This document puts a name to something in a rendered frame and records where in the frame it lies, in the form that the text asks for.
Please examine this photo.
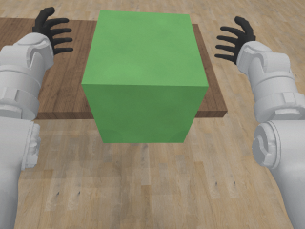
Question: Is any robot right upper arm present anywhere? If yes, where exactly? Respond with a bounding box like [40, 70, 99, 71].
[252, 120, 305, 229]

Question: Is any robot left hand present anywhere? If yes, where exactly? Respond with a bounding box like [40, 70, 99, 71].
[32, 7, 73, 56]

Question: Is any robot left upper arm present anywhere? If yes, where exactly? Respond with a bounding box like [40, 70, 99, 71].
[0, 116, 41, 229]

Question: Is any robot right hand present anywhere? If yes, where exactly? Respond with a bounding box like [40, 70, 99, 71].
[214, 16, 256, 65]

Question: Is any left robot forearm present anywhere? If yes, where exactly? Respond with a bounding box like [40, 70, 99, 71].
[0, 32, 54, 121]

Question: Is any table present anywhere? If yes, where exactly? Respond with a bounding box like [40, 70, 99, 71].
[0, 17, 228, 120]

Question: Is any right robot forearm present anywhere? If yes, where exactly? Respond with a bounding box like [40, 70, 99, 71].
[236, 41, 305, 123]

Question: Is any carton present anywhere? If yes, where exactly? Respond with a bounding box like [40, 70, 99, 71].
[81, 10, 209, 143]

